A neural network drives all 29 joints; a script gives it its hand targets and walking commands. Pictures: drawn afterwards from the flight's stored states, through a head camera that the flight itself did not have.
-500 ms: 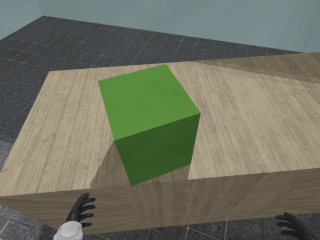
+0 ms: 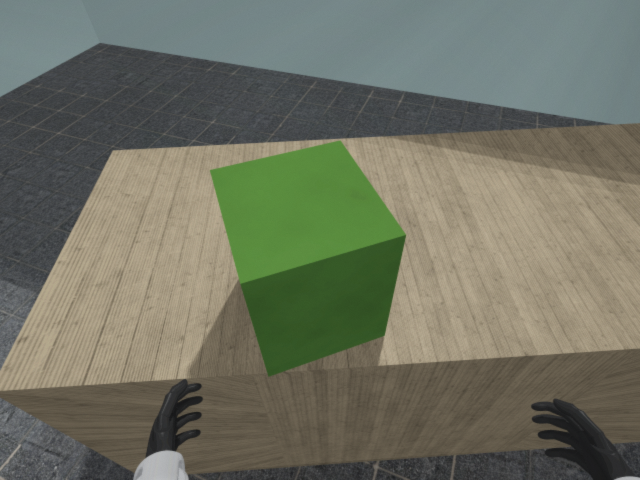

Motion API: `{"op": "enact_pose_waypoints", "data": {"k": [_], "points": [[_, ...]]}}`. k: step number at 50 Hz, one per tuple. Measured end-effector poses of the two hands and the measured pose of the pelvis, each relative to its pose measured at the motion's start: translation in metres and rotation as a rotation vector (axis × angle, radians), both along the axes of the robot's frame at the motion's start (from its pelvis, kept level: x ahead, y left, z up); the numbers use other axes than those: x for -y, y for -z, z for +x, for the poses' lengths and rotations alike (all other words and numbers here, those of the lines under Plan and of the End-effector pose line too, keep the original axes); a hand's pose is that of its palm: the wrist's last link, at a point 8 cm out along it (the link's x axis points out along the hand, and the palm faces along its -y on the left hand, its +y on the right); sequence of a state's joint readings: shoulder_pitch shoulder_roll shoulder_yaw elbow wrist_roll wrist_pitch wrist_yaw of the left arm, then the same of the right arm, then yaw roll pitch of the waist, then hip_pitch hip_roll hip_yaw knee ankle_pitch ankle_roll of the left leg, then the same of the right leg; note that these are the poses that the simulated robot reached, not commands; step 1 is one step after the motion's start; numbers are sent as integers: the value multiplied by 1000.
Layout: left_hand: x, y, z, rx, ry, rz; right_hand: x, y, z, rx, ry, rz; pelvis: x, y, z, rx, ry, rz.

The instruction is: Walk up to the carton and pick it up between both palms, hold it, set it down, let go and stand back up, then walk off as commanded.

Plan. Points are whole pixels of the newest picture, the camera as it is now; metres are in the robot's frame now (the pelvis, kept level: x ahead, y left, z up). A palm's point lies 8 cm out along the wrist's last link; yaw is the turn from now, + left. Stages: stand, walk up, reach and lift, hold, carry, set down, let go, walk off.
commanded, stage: reach and lift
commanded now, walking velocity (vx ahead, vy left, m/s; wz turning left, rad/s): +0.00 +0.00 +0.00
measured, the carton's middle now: (304, 259) +0.44 +0.06 +0.01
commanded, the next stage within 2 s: none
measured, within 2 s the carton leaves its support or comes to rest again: neither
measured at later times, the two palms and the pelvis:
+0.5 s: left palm (192, 426) +0.20 +0.19 -0.02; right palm (584, 429) +0.21 -0.28 -0.03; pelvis +0.01 +0.00 +0.00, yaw +0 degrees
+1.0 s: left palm (207, 406) +0.22 +0.17 +0.00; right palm (567, 398) +0.24 -0.27 -0.02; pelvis +0.02 +0.00 +0.00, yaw +0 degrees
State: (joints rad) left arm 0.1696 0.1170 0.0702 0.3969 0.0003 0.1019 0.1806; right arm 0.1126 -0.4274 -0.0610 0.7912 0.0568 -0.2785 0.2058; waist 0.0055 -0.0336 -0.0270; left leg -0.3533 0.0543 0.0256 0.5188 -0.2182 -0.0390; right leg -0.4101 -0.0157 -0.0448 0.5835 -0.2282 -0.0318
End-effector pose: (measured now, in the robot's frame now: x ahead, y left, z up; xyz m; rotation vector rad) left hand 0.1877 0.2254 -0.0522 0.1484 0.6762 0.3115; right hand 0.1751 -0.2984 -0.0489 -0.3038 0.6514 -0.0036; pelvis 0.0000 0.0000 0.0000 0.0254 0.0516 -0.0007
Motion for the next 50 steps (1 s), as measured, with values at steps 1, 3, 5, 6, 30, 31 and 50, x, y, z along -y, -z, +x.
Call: {"op": "enact_pose_waypoints", "data": {"k": [1, 3, 5, 6, 30, 31, 50], "points": [[1, -2, 1, 11, -4, -2, 0, 0, 2, 7, 1, 9, 0, 0, 1, -2, 0, 0], [5, -6, 3, 32, -13, -6, -1, -2, 6, 24, 1, 26, 0, -1, 3, -7, 0, 0], [8, -8, 4, 47, -22, -12, -2, -2, 10, 39, 2, 42, 1, -1, 5, -11, 0, 0], [10, -9, 4, 53, -27, -15, -3, -2, 12, 44, 3, 51, 1, -1, 6, -13, 0, 1], [49, -45, 21, 283, -91, -71, -16, -20, 40, 205, -31, 172, 2, -3, 10, -23, 0, 1], [51, -45, 21, 285, -96, -76, -16, -20, 40, 205, -32, 173, 2, -3, 10, -23, 0, 1], [58, -56, 34, 315, -153, -94, -30, -33, 68, 244, -70, 213, 2, -3, 16, -32, 0, 1]]}}
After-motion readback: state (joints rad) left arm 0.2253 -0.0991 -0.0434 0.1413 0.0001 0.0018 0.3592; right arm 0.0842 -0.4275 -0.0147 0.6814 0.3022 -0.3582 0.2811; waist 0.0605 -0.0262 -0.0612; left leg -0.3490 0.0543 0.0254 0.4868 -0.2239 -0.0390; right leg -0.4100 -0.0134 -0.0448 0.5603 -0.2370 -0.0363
